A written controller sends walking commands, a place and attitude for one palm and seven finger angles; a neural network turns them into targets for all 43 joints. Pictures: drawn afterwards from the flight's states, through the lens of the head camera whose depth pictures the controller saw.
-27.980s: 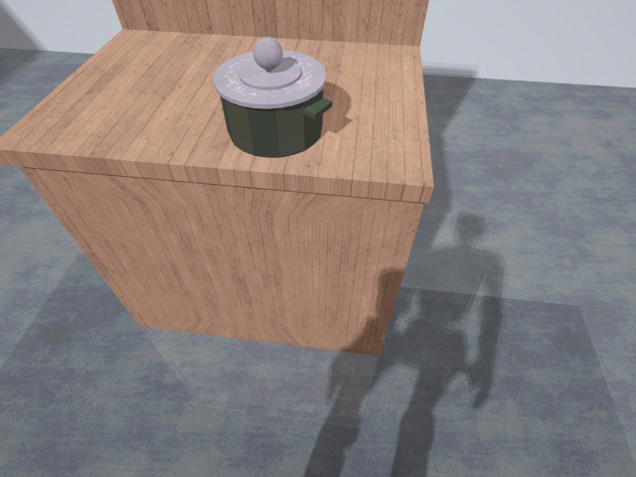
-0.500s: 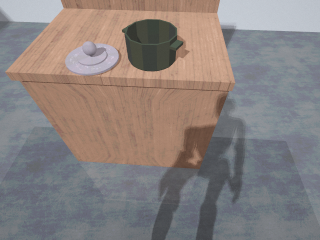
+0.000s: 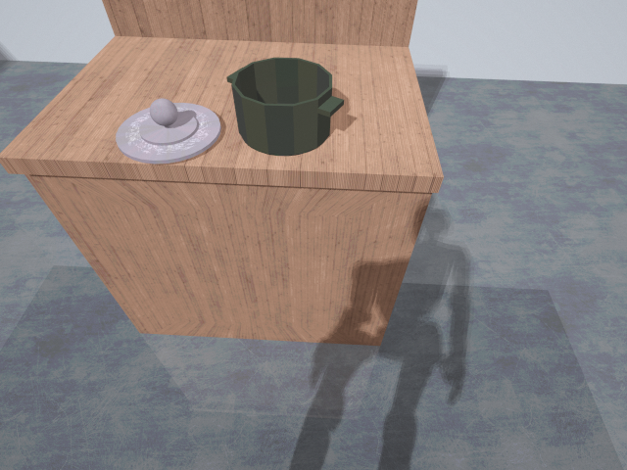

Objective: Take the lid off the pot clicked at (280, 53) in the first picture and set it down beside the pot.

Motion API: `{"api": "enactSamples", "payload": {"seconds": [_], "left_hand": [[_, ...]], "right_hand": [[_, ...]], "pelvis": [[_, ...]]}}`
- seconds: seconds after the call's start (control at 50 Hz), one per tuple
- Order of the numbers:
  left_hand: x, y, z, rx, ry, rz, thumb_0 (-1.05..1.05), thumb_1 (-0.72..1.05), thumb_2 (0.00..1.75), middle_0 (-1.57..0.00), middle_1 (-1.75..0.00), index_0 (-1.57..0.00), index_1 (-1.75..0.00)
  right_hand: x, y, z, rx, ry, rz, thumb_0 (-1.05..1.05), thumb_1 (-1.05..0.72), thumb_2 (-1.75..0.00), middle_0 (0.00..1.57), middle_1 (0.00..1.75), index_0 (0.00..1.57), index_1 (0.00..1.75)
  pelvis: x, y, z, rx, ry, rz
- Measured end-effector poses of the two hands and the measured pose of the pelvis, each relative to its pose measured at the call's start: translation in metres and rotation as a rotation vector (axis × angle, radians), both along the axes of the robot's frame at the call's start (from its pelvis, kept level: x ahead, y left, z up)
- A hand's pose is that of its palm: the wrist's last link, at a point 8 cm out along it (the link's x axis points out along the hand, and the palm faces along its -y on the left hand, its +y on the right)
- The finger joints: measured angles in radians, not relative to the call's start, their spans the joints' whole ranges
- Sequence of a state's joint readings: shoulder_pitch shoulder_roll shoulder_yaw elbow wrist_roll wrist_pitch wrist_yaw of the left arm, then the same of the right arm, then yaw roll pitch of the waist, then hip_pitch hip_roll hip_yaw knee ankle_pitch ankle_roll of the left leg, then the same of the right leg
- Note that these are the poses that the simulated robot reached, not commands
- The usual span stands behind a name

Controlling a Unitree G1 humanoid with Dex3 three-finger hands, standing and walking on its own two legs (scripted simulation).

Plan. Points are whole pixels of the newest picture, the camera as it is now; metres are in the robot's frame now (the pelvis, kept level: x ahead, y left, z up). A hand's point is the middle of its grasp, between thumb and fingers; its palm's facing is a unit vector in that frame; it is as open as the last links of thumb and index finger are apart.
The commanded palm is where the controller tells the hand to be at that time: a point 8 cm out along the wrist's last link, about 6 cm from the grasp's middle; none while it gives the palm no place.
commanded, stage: let the arm hang, fingers relaxed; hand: left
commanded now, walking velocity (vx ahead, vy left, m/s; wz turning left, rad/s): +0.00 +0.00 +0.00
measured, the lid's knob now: (163, 112) +0.71 +0.32 +0.07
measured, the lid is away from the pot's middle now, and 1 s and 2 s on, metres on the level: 0.23 0.23 0.23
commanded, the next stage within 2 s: look to check the result in 0.78 s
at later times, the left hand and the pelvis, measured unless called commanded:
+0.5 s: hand out of the picture +0.01 +0.16 -0.18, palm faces +0.04 -0.98 -0.19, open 7.4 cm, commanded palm none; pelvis +0.01 -0.01 +0.00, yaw +0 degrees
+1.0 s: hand out of the picture +0.02 +0.16 -0.18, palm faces +0.03 -0.98 -0.20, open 7.3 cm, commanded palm none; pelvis +0.02 +0.00 +0.00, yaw -1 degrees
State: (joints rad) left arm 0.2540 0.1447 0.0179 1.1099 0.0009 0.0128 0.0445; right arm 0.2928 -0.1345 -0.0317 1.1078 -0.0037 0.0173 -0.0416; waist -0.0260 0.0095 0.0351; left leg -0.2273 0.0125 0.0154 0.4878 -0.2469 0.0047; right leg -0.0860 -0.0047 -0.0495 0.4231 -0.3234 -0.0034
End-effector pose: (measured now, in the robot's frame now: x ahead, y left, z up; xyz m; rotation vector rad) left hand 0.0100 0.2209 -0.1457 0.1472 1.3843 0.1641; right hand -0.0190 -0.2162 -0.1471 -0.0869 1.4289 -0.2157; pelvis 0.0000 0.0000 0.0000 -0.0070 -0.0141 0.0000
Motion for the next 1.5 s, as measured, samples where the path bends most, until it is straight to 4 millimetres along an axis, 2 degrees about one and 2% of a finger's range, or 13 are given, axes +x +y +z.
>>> {"api": "enactSamples", "payload": {"seconds": [0.26, 0.74, 0.96, 1.5], "left_hand": [[-0.008, -0.011, -0.001, -0.015, 0.047, 0.015, 0.01, 0.91, 0.89, -0.2, -0.3, -0.2, -0.3], [0.008, -0.009, 0.0, -0.003, 0.028, 0.006, 0.01, 0.91, 0.89, -0.2, -0.3, -0.2, -0.3], [0.009, -0.008, 0.0, -0.002, 0.025, 0.003, 0.01, 0.92, 0.89, -0.2, -0.3, -0.2, -0.3], [-0.003, -0.013, 0.0, -0.015, 0.045, 0.004, 0.01, 0.91, 0.89, -0.2, -0.3, -0.2, -0.3]], "right_hand": [[0.008, 0.0, -0.001, 0.007, 0.013, -0.002, 0.01, -0.91, -0.89, 0.2, 0.3, 0.2, 0.3], [0.017, -0.004, 0.0, -0.002, 0.006, -0.013, 0.01, -0.91, -0.89, 0.2, 0.3, 0.2, 0.3], [0.015, -0.002, -0.001, 0.003, 0.006, -0.016, 0.01, -0.91, -0.89, 0.2, 0.3, 0.2, 0.3], [0.007, 0.003, -0.001, 0.011, 0.014, -0.024, 0.01, -0.91, -0.89, 0.2, 0.3, 0.2, 0.3]], "pelvis": [[0.008, -0.003, 0.0, 0.003, 0.004, -0.003], [0.018, -0.006, 0.0, 0.007, 0.005, -0.011], [0.018, -0.005, 0.001, 0.008, 0.002, -0.014], [0.014, -0.004, 0.001, 0.008, -0.002, -0.019]]}}
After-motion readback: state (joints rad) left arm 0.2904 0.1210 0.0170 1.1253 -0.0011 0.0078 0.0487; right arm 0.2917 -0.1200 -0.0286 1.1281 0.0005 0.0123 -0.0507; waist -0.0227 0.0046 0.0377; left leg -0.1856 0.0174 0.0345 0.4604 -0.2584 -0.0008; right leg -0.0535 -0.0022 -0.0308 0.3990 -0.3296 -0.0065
